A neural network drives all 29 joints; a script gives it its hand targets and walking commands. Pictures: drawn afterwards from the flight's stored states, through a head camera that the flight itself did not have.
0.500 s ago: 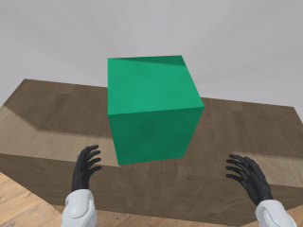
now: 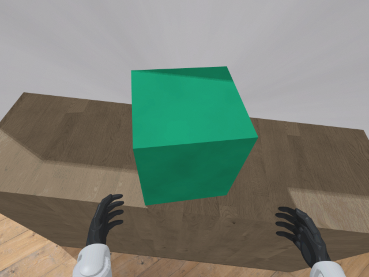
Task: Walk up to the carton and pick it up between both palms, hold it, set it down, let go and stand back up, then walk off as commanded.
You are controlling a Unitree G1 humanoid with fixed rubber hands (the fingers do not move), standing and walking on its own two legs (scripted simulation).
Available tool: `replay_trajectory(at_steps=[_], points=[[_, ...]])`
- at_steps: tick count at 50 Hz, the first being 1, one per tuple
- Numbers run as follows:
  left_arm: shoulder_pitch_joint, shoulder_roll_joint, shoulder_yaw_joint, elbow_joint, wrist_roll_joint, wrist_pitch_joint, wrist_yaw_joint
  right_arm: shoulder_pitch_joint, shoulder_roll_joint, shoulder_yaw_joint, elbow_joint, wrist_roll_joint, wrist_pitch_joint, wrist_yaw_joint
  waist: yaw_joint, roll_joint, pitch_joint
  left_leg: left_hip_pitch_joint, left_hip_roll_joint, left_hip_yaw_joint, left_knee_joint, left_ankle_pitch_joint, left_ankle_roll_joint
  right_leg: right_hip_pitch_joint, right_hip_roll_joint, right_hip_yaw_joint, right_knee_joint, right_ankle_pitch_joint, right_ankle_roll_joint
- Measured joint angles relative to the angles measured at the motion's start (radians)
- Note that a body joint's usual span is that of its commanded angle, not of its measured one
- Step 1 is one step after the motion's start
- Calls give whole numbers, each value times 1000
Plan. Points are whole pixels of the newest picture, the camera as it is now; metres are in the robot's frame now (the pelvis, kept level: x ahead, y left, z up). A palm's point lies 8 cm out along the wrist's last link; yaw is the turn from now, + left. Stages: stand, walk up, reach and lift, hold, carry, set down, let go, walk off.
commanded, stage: set down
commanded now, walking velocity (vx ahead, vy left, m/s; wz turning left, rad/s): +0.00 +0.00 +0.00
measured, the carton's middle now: (183, 139) +0.40 +0.03 +0.05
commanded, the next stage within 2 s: let go in 1.76 s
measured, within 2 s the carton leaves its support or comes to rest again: neither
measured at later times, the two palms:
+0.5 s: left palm (95, 251) +0.17 +0.19 -0.05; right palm (308, 253) +0.18 -0.24 +0.00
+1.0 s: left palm (92, 258) +0.16 +0.21 -0.09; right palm (305, 254) +0.18 -0.23 -0.01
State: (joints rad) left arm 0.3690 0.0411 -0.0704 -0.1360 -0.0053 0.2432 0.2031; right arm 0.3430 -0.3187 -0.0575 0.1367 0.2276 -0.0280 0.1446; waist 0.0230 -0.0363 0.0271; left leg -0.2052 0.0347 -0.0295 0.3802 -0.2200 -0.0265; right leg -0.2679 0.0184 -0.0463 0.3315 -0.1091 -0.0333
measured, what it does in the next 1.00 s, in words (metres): stands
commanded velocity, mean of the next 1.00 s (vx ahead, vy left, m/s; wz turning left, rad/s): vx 0.00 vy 0.00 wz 0.00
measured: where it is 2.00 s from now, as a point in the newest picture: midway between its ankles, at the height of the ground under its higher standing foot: outside the picture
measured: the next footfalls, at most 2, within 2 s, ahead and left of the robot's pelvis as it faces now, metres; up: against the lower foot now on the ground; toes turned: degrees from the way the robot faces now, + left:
none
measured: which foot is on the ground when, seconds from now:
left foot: down 0.00-1.00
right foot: down 0.00-1.00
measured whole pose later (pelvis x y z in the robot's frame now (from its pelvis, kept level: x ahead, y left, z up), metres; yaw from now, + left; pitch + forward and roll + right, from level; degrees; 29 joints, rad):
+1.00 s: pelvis +0.00 +0.01 +0.00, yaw -1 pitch +0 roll -1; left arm 0.27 0.14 0.01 0.32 0.02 0.20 0.07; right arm 0.26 -0.21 -0.06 0.36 0.08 -0.18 0.09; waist 0.00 -0.09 0.05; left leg -0.14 0.03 -0.01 0.38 -0.23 -0.03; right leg -0.21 0.02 -0.03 0.33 -0.11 -0.03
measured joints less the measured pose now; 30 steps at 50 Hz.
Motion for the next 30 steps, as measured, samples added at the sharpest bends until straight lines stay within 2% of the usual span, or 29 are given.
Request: replay_trajectory(at_steps=[14, 30], points=[[3, 31, 8, 139, -4, -65, -36, -1, 22, 0, 79, -36, -80, -1, 0, -6, -5, 4, 0, 2, 0, -6, 0, 8, 0, 1, -8, -1, 3], [-44, 73, 33, 286, -4, -69, -73, -34, 62, 0, 141, -84, -95, -26, -1, -34, -5, 22, 0, 4, 0, -6, 0, 25, 0, 3, -8, -1, 3]])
